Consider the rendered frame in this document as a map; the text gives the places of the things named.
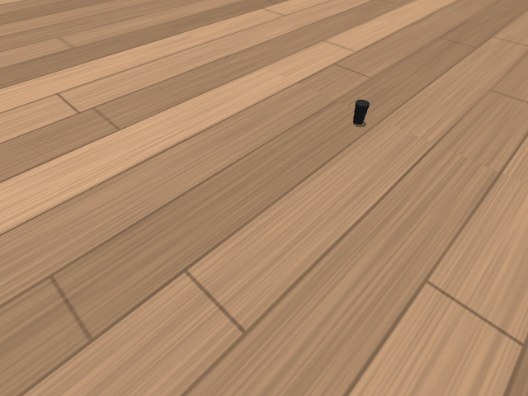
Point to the cup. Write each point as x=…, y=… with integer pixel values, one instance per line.
x=360, y=111

